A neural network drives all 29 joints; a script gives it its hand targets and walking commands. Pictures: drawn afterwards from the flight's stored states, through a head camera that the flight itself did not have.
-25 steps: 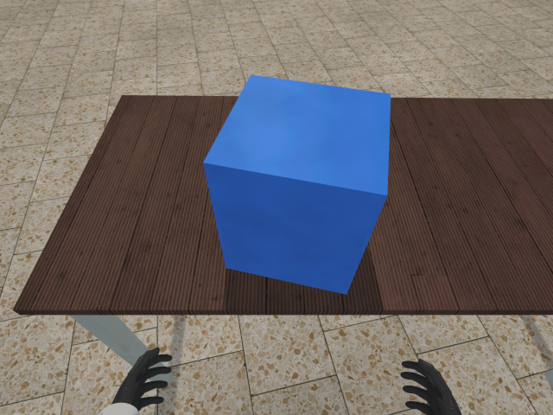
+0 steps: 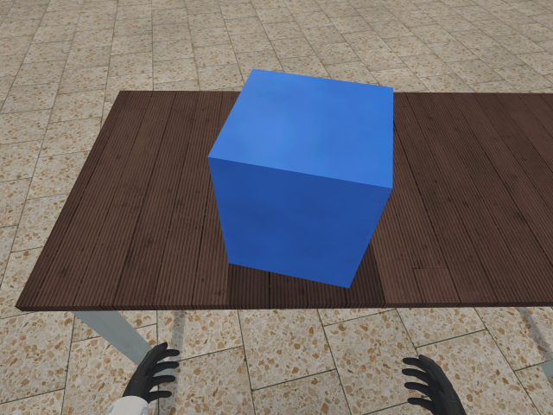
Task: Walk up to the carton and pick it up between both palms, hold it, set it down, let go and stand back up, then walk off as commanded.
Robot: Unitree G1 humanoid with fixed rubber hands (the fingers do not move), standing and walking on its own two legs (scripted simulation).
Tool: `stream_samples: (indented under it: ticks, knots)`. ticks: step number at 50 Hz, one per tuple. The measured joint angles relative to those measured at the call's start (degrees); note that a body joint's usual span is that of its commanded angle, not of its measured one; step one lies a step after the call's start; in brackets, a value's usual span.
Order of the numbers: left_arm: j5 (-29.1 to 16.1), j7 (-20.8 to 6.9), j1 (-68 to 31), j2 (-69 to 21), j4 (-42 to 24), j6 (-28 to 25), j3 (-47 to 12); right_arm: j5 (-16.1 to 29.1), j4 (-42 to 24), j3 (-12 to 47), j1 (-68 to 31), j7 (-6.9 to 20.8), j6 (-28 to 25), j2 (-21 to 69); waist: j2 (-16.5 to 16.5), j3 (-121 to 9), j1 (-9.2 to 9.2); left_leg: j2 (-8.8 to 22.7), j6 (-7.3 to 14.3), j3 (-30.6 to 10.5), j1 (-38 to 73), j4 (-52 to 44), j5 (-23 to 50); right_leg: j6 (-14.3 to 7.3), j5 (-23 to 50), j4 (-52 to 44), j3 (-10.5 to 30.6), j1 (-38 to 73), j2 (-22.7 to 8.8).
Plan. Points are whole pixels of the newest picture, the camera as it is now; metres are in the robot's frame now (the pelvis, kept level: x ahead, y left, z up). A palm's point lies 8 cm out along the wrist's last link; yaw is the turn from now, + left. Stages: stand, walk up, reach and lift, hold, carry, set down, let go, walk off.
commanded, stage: let go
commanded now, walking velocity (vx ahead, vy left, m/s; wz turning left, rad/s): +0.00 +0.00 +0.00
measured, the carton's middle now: (303, 183) +0.44 +0.00 +0.08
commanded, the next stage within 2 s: stand in 0.30 s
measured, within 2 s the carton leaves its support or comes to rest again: neither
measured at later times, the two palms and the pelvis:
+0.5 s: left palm out of the picture +0.13 +0.27 -0.09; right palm out of the picture +0.13 -0.27 -0.11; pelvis +0.02 +0.00 +0.00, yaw +1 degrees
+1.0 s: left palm out of the picture +0.07 +0.30 -0.11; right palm out of the picture +0.10 -0.28 -0.11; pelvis +0.00 +0.01 +0.00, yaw +3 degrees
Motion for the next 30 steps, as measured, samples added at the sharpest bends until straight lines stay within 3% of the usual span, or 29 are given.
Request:
stream_samples:
  ticks: [16,23,30]
  knots:
    - [0.43,-0.46,-0.11,-0.54,1.76,-1.66,0.52,-0.01,1.54,1.18,-0.77,0.04,-0.8,-1.09,1.32,-0.55,0.1,0.1,-0.16,0.25,1.61,-0.47,-0.69,-0.08,-0.81,-0.05,0.17,1.31,0.09]
    - [2.26,-1.74,-0.23,3.65,11.41,-7.16,1.91,-1.11,5.66,1.89,0.48,-1.72,7.18,-5.07,0.67,-4.46,0.28,-0.42,-0.17,-0.8,-1.39,0.36,-0.95,-0.23,-2.24,2.07,-0.88,-1.88,-0.52]
    - [2.57,-1.86,0.47,8.01,20.24,-8.61,3.59,-0.72,10.78,1.52,1.71,-2.05,9.25,-9.89,1.55,-5.74,-0.1,-0.57,-0.14,-1.79,-1.37,-0.13,-0.84,-0.09,-1.95,0.59,-1.86,-1.05,-0.69]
